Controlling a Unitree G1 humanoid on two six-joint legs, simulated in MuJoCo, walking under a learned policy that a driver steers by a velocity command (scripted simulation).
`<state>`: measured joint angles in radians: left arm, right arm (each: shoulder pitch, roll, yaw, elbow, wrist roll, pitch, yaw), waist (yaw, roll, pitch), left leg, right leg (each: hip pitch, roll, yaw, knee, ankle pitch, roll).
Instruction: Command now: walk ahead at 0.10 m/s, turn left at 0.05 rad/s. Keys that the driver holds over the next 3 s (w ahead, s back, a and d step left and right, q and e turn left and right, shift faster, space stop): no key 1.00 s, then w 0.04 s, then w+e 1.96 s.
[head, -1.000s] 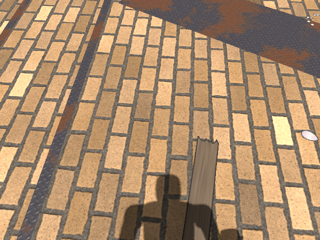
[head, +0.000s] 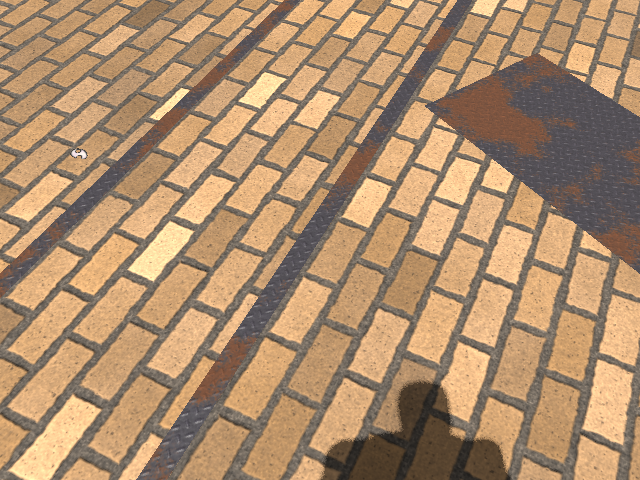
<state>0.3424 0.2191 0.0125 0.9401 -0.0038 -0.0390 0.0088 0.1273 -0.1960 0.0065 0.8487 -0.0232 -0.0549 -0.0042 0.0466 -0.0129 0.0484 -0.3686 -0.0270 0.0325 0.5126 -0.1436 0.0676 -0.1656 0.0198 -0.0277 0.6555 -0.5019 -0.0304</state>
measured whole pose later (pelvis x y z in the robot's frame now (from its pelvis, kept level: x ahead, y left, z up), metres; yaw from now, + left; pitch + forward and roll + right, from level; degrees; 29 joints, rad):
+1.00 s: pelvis +0.05 -0.03 +0.01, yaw +0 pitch -2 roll +0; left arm 0.33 0.14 -0.02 1.13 0.01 -0.01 0.04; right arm 0.28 -0.15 0.00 1.17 -0.01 0.00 -0.04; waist -0.01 0.00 0.02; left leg -0.20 -0.02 0.02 0.38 -0.16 0.02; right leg -0.10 0.02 -0.01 0.39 -0.27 -0.02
